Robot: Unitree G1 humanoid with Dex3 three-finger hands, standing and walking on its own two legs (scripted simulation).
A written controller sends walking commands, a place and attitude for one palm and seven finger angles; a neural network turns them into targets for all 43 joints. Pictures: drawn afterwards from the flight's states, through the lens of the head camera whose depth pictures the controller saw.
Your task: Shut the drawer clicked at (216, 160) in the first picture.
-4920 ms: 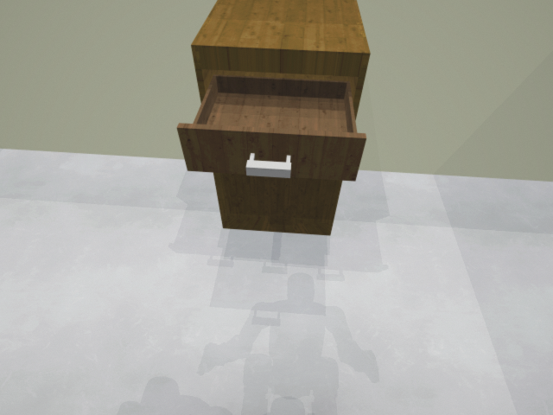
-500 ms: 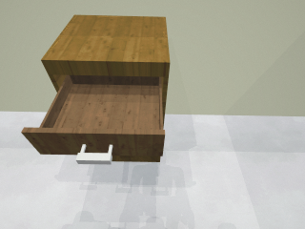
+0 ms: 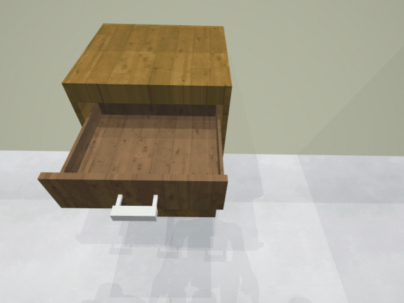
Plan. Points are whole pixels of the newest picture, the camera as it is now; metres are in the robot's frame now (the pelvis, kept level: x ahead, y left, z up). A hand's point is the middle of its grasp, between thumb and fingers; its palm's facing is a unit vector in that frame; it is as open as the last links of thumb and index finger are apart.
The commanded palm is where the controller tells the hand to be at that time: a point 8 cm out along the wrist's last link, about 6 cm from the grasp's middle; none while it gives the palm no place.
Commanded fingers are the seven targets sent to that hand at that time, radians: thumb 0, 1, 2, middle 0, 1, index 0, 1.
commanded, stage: come to a stop and stand still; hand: left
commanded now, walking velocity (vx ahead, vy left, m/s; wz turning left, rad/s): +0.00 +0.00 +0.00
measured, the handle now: (136, 205) +0.35 +0.19 -0.08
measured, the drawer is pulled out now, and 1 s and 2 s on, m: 0.29 0.29 0.29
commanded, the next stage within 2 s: look again from close up in 0.18 s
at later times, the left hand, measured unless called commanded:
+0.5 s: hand out of the picture -0.01 +0.18 -0.18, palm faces +0.02 -0.97 -0.22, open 7.4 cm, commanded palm none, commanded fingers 0.00 0.90 0.90 -0.20 -0.30 -0.20 -0.30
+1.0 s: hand out of the picture +0.00 +0.21 -0.18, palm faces +0.00 -0.98 -0.21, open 7.4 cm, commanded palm none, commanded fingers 0.00 0.90 0.90 -0.20 -0.30 -0.20 -0.30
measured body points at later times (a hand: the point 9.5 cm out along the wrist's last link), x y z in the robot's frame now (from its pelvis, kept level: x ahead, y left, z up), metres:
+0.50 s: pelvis -0.01 +0.01 -0.01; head +0.01 +0.00 +0.44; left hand -0.01 +0.24 -0.16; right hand +0.02 -0.22 -0.17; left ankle +0.02 +0.13 -0.74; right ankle -0.07 -0.10 -0.74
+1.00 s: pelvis -0.01 +0.03 -0.01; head +0.01 +0.04 +0.44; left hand +0.00 +0.26 -0.16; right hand +0.02 -0.20 -0.16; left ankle +0.02 +0.13 -0.74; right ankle -0.07 -0.10 -0.74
